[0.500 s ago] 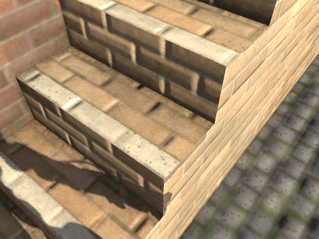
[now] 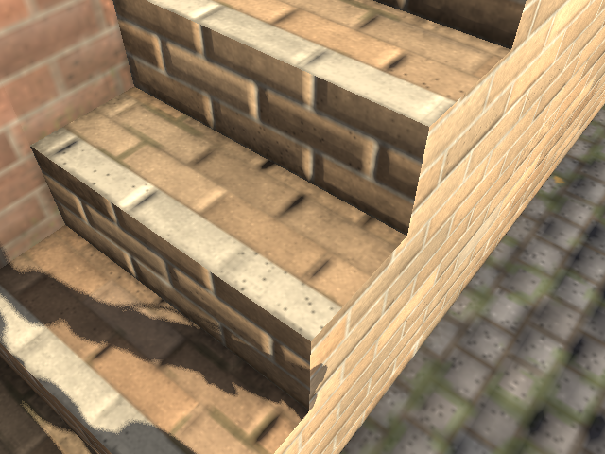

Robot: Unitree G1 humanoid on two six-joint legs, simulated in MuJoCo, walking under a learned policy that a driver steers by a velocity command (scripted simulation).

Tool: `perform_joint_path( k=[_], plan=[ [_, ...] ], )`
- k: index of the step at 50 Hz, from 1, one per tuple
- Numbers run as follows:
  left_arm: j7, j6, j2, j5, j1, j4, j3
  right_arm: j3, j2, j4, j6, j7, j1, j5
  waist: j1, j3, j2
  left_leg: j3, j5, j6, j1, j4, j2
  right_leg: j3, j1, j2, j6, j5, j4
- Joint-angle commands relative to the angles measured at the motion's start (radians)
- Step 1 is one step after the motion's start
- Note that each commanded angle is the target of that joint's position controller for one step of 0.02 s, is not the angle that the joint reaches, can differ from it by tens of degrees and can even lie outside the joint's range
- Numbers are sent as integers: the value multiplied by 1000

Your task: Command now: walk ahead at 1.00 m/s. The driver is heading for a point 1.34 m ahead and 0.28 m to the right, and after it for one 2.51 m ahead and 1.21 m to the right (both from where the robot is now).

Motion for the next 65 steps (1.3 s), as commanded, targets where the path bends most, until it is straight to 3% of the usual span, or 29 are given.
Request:
perform_joint_path(
  k=[1, 65],
  plan=[
    [3, -14, 119, -1, -89, -67, 25, -26, -125, -66, -14, -3, -88, 1, 0, -106, -1, -132, 349, -38, 60, 45, 209, 82, 14, -117, -9, 246, 17],
    [7, -12, 123, 0, -90, -68, 31, -27, -118, -76, -15, -5, -88, 1, 2, -106, 4, -139, 343, -43, 53, 46, 203, 85, 30, -116, -8, 257, 14]
  ],
)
